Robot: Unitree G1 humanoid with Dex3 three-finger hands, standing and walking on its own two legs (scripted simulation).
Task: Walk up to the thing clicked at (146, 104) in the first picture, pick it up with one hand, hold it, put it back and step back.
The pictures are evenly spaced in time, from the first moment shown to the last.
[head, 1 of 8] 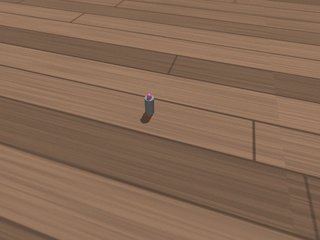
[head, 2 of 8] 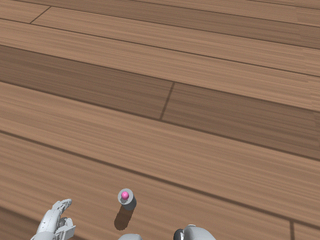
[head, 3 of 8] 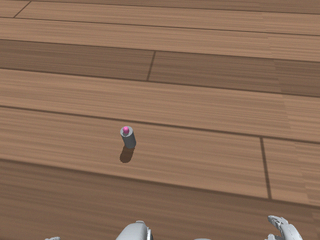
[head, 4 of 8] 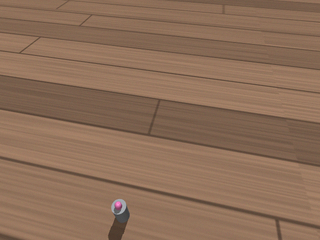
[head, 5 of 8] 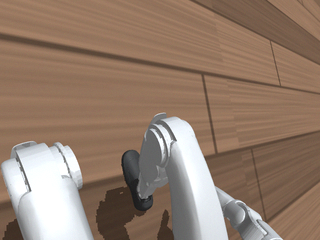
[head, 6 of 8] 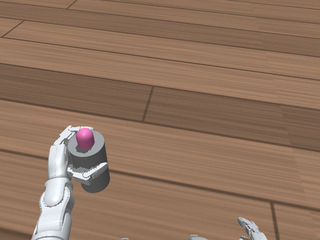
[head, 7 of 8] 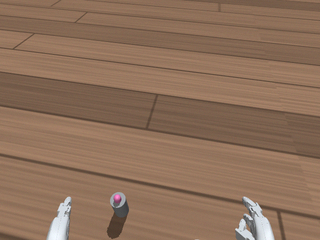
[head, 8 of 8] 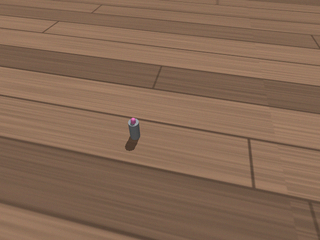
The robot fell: no
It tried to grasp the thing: yes
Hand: left
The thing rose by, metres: 0.65
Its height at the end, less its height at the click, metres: +0.00
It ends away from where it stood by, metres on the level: 0.00
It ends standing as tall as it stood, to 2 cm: yes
